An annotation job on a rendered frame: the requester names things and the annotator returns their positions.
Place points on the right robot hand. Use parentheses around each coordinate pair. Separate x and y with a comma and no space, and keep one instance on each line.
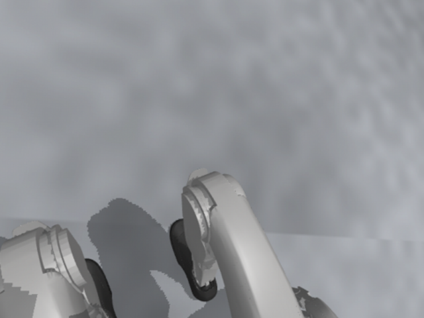
(315,307)

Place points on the right robot foot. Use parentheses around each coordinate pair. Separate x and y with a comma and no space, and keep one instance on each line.
(183,256)

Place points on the left robot foot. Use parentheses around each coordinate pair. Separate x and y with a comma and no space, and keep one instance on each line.
(102,286)

